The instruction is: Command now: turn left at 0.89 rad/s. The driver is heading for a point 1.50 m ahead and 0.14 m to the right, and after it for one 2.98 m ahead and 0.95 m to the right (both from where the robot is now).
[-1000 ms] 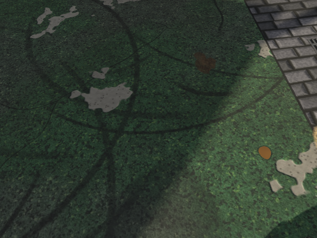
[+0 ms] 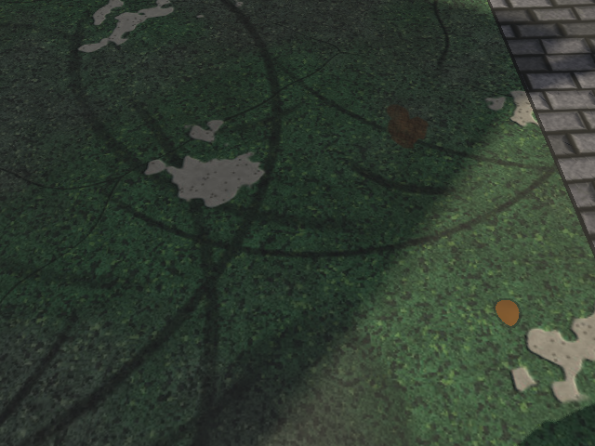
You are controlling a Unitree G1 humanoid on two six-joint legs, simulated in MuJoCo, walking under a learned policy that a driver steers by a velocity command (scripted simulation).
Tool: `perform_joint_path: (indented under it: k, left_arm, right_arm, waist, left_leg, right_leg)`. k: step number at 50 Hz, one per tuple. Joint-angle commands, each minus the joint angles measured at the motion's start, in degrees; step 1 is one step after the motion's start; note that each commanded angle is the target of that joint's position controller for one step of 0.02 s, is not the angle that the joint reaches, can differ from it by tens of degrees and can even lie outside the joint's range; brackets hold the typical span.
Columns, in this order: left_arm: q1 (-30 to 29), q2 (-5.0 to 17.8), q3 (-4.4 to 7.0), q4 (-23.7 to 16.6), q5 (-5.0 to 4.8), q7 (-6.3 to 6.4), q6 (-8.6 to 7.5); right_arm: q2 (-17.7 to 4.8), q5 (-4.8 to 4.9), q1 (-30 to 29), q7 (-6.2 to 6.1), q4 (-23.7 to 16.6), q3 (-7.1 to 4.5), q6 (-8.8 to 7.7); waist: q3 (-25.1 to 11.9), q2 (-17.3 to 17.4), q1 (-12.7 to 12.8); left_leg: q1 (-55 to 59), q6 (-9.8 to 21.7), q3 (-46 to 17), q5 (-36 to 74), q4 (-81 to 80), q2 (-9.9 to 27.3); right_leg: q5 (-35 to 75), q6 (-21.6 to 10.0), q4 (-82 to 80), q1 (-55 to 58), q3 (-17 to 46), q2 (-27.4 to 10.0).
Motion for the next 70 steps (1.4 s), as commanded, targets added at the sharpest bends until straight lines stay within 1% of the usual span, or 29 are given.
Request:
perform_joint_path:
  k: [1,7,11,13,14,15,16,17,18,20,22,24,26,29,35,45,47,49,50,51,52,53,54,56,59,62,66,68,70]
  left_arm:
    - [0.98,9.26,2.34,-3.44,0.21,0.6,0.13]
    - [-0.51,11.99,3.57,-2.49,-0.77,-0.92,0.64]
    - [-0.36,12.77,4.26,-0.83,-2.7,-2.45,-0.16]
    - [-1.09,12.7,3.92,0.34,-4.42,-2.94,-0.51]
    - [0.65,10.8,3.0,1.73,-4.61,-3.2,-0.91]
    - [0.07,6.14,0.68,-0.21,-1.37,-3.41,-1.49]
    - [1.94,4.33,-0.35,0.1,0.08,-3.49,-1.26]
    - [0.08,8.77,0.87,2.33,-1.54,-3.48,-0.35]
    - [-0.31,8.54,0.89,2.08,-3.15,-3.5,0.19]
    - [1.06,9.82,1.46,3.76,-2.48,-1.87,1.42]
    - [4.69,11.92,2.57,4.58,-2.81,-1.11,2.4]
    - [5.45,11.14,2.82,4.24,-3.48,-0.51,3.2]
    - [3.31,9.92,2.58,2.45,-3.53,-0.93,3.2]
    - [0.63,9.32,2.79,0.16,-3.31,-2.0,1.99]
    - [0.94,5.88,2.18,-1.17,-3.98,-3.53,0.48]
    - [-4.29,4.65,-0.21,-4.57,-4.82,-5.57,0.6]
    - [0.6,7.3,0.75,-3.48,-5.03,-5.27,0.95]
    - [18.07,13.73,4.58,0.53,-6.0,-4.39,1.13]
    - [29.97,19.02,7.14,5.73,-6.03,-3.76,1.41]
    - [21.74,25.31,7.29,4.14,-5.3,-4.04,0.9]
    - [18.61,20.33,5.02,-0.68,-3.87,-5.69,-1.91]
    - [18.63,16.29,4.13,-0.21,-3.22,-6.37,-3.55]
    - [18.77,15.64,3.84,0.86,-2.83,-6.37,-4.56]
    - [11.24,10.19,1.95,-0.72,-1.79,-5.56,-5.08]
    - [10.43,7.35,0.65,-0.43,-1.83,-3.85,-5.59]
    - [14.59,6.23,-0.13,2.08,-1.93,-2.49,-5.94]
    - [18.04,6.93,-0.55,4.89,-1.25,-0.92,-6.13]
    - [18.71,8.27,-0.32,6.36,-1.06,-0.55,-6.18]
    - [16.81,10.46,0.07,6.55,-0.28,0.0,-5.73]
  right_arm:
    - [-2.21,0.05,-5.21,0.82,-7.22,0.41,-0.97]
    - [-0.35,-0.45,-6.45,2.17,-9.61,1.29,-0.53]
    - [-0.04,-0.44,-7.35,2.76,-10.38,1.07,0.75]
    - [-0.07,-0.9,-4.13,2.57,-9.9,0.6,0.92]
    - [-2.63,-1.46,0.83,1.88,-8.27,-0.23,0.66]
    - [-7.69,-2.3,5.79,0.46,-8.15,-0.8,0.05]
    - [-7.2,-3.8,1.77,0.0,-8.5,0.53,-1.29]
    - [0.16,-3.97,1.79,0.56,-7.7,2.8,-2.44]
    - [0.82,-3.62,-1.01,0.86,-5.91,3.16,-3.35]
    - [-1.01,-3.01,-6.24,0.59,-4.84,2.49,-3.96]
    - [-2.9,-3.57,-7.92,-0.39,-4.54,1.81,-3.91]
    - [-0.95,-3.7,-8.56,-1.34,-4.3,2.25,-3.56]
    - [-0.71,-2.7,-4.36,-1.74,-2.83,1.93,-4.11]
    - [-1.55,-2.42,-1.14,-1.95,-0.71,1.37,-6.11]
    - [-2.18,-2.42,0.95,-1.09,1.64,0.18,-8.26]
    - [-6.29,-1.56,2.06,1.37,3.88,-1.15,-7.35]
    - [-8.78,-0.57,0.4,2.16,3.53,-1.72,-6.83]
    - [-10.29,1.07,-2.61,2.83,2.9,-1.7,-6.11]
    - [-4.73,-0.29,-3.97,2.28,1.23,0.27,-6.58]
    - [5.14,-1.39,0.06,1.77,-3.56,2.91,-9.06]
    - [-1.43,-0.05,-5.18,1.12,-6.8,2.58,-11.93]
    - [-4.71,2.12,-11.69,0.66,-8.37,1.95,-13.19]
    - [-2.69,1.55,-10.32,0.42,-7.72,2.55,-13.9]
    - [-1.43,-0.66,-3.27,0.71,-4.04,2.72,-13.13]
    - [-1.0,-1.3,-1.94,1.82,-1.24,2.84,-10.04]
    - [1.9,-1.35,-9.75,2.36,-2.62,4.27,-9.04]
    - [3.54,0.34,-18.44,4.49,-3.98,5.09,-10.48]
    - [3.25,1.0,-19.83,5.71,-4.55,4.82,-10.98]
    - [0.94,1.09,-16.62,6.57,-4.14,3.68,-11.37]
  waist:
    - [-2.9,-9.33,3.02]
    - [-3.93,-9.53,2.98]
    - [-4.87,-10.59,2.57]
    - [-6.62,-9.54,-0.81]
    - [-9.28,-5.5,-3.15]
    - [-16.02,6.32,-3.74]
    - [-21.56,12.67,-1.46]
    - [-21.3,3.37,-4.13]
    - [-15.33,4.52,-2.23]
    - [-8.26,4.83,-0.5]
    - [-6.67,5.85,0.99]
    - [-5.63,5.12,0.88]
    - [-5.29,6.06,-1.47]
    - [-2.64,4.69,-2.32]
    - [1.2,1.82,-0.81]
    - [7.42,-0.23,-0.24]
    - [3.46,1.26,3.24]
    - [-7.17,1.04,14.47]
    - [-6.35,-8.0,18.08]
    - [-6.97,-28.23,5.57]
    - [-15.15,-16.35,6.78]
    - [-8.64,-8.38,7.76]
    - [-5.01,-5.13,4.98]
    - [-3.86,-4.31,-0.86]
    - [-0.89,-4.73,-0.71]
    - [3.07,-6.26,2.61]
    - [6.03,-5.78,6.34]
    - [6.68,-6.54,6.15]
    - [3.15,-8.64,3.55]
  left_leg:
    - [-9.77,-2.21,3.35,0.86,-1.25,4.03]
    - [-3.36,-0.55,7.46,1.81,-12.8,6.01]
    - [6.42,3.05,10.94,-0.51,-23.47,3.34]
    - [15.71,6.5,10.91,3.68,-35.99,0.16]
    - [27.63,8.95,8.49,17.92,-44.92,-0.29]
    - [46.32,13.32,-8.03,47.33,-41.83,13.53]
    - [43.9,26.38,-17.79,56.6,-40.75,27.32]
    - [38.35,26.24,-10.61,51.03,-41.84,23.84]
    - [34.8,23.18,-4.36,43.8,-42.47,19.57]
    - [27.98,19.33,1.14,35.13,-45.63,16.06]
    - [24.51,19.94,4.83,36.9,-47.44,16.13]
    - [24.54,19.97,6.9,29.93,-49.32,17.06]
    - [28.37,18.61,3.54,-2.15,-55.7,18.9]
    - [34.12,16.68,-0.3,-16.83,-60.67,21.92]
    - [37.57,15.55,7.88,-12.43,-62.57,22.54]
    - [40.11,12.67,25.68,1.02,-61.05,20.63]
    - [38.38,11.86,29.4,26.46,-51.81,18.8]
    - [30.63,9.88,30.56,54.95,-24.72,17.02]
    - [11.59,6.67,26.25,27.78,0.54,13.02]
    - [-12.27,3.5,17.18,-14.64,23.56,0.37]
    - [-17.07,4.58,1.18,-12.56,26.6,-0.83]
    - [-20.12,6.35,0.86,-5.67,23.01,0.7]
    - [-19.56,7.6,0.33,-2.53,18.99,2.59]
    - [-9.64,8.12,-1.95,5.18,10.76,7.17]
    - [-7.23,6.5,2.14,12.58,2.41,9.06]
    - [-10.14,5.5,6.21,23.51,-9.33,7.79]
    - [-6.48,7.13,9.73,36.3,-27.41,2.67]
    - [-5.67,8.39,10.39,37.81,-33.57,0.21]
    - [-2.38,10.05,12.97,36.71,-35.71,-3.72]
  right_leg:
    - [31.4,-9.65,-4.92,11.33,7.96,-16.76]
    - [32.75,-9.61,-4.43,11.41,0.53,-19.5]
    - [35.93,-7.28,-0.02,9.08,-3.12,-20.15]
    - [37.73,-5.15,6.36,7.04,-3.47,-19.15]
    - [34.5,-1.72,13.46,1.29,-6.08,-16.1]
    - [5.17,3.14,26.46,-14.51,-7.39,-11.72]
    - [-25.74,6.65,36.83,-20.87,-1.74,-7.42]
    - [-25.78,7.45,39.66,-17.79,5.11,-9.33]
    - [-24.41,7.24,38.37,-19.05,6.16,-9.01]
    - [-15.96,8.47,36.9,-18.85,5.9,-8.1]
    - [-11.16,9.92,43.08,-17.9,4.1,-5.85]
    - [-9.2,10.65,45.97,-20.64,3.98,-6.19]
    - [-4.5,9.94,43.95,-26.88,3.92,-9.02]
    - [-1.3,8.03,41.59,-34.94,4.92,-10.65]
    - [2.83,5.34,38.48,-40.56,4.95,-12.84]
    - [2.29,-1.05,28.7,-36.16,-1.63,-14.21]
    - [-2.45,-3.2,27.79,-23.15,-7.82,-9.15]
    - [-0.97,-7.76,23.12,4.71,-12.08,-0.05]
    - [-1.23,-10.08,19.3,21.48,-3.57,1.06]
    - [-20.22,-18.66,3.05,27.89,32.99,-9.51]
    - [-33.19,-20.84,-10.79,27.73,54.83,-17.91]
    - [-29.41,-17.83,-14.29,23.91,52.68,-19.64]
    - [-24.72,-17.64,-12.9,18.32,49.33,-19.51]
    - [-16.67,-14.95,-7.71,5.7,35.63,-14.36]
    - [-1.19,-12.32,-10.68,0.47,22.17,-10.95]
    - [15.51,-8.33,-13.4,0.89,10.33,-7.69]
    - [21.44,-1.99,-19.05,3.18,1.43,-7.58]
    - [26.03,-0.4,-19.99,8.1,-1.04,-9.06]
    - [46.27,1.93,-15.66,15.55,-3.17,-10.17]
